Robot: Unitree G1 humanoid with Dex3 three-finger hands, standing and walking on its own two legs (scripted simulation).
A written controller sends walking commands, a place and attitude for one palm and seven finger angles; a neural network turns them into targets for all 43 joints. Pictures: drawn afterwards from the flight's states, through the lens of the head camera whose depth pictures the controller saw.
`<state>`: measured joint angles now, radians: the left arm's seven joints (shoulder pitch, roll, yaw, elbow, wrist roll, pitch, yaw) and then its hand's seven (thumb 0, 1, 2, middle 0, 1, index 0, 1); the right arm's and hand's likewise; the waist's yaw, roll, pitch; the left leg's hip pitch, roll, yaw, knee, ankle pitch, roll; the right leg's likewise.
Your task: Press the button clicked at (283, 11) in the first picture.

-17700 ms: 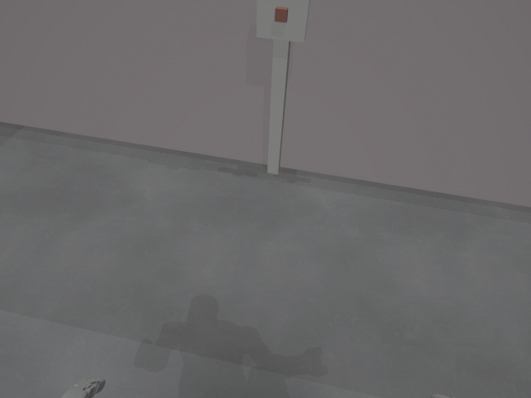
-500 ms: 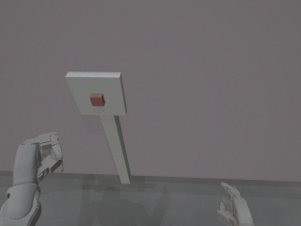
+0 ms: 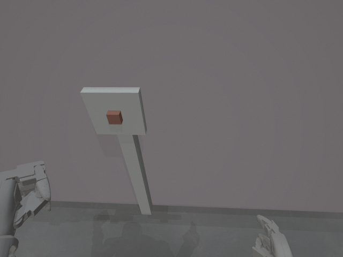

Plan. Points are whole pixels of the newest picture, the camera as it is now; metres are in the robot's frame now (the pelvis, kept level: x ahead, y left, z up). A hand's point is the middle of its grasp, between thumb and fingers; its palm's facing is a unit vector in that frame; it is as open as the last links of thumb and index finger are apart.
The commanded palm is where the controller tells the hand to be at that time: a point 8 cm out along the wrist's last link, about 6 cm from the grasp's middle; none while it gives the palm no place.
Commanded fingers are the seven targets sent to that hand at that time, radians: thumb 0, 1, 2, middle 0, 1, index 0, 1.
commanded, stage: draw the hand back to the body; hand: left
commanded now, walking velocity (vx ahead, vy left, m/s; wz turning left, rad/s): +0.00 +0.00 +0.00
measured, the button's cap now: (115, 116) +0.51 +0.25 +0.04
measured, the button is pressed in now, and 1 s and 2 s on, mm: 0 0 0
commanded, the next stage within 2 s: step back with the hand held close in 0.12 s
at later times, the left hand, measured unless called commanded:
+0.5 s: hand (54, 189) +0.19 +0.24 +0.15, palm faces +0.30 -0.84 -0.45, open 3.1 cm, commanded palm +0.13 +0.28 +0.17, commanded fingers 0.00 0.90 0.90 -1.30 -1.50 -1.30 -1.50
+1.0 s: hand (16, 217) +0.13 +0.27 +0.15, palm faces +0.34 -0.82 -0.47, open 3.1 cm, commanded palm +0.07 +0.31 +0.17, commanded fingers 0.00 0.90 0.90 -1.30 -1.50 -1.30 -1.50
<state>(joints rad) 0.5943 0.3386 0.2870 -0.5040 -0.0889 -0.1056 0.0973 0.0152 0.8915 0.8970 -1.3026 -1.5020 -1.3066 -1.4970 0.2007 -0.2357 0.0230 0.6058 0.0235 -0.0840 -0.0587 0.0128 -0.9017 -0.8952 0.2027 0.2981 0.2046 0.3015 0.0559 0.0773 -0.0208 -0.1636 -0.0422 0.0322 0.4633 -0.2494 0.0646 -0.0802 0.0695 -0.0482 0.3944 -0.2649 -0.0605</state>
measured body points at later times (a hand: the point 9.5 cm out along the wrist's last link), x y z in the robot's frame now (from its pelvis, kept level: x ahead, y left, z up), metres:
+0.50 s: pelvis -0.01 +0.01 +0.00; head +0.00 +0.00 +0.45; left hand +0.17 +0.28 +0.17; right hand +0.16 -0.23 -0.09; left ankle +0.00 +0.07 -0.74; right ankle -0.03 -0.08 -0.74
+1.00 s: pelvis -0.06 +0.03 -0.01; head -0.04 +0.05 +0.43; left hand +0.11 +0.31 +0.18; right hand +0.12 -0.20 -0.08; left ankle +0.00 +0.07 -0.74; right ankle -0.03 -0.08 -0.74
